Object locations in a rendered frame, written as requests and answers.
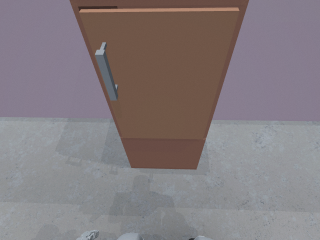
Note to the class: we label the left robot hand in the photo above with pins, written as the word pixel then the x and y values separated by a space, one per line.
pixel 89 235

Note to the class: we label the cupboard door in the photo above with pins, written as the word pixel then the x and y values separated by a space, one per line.
pixel 167 63

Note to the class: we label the handle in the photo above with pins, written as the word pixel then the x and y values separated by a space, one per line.
pixel 106 73

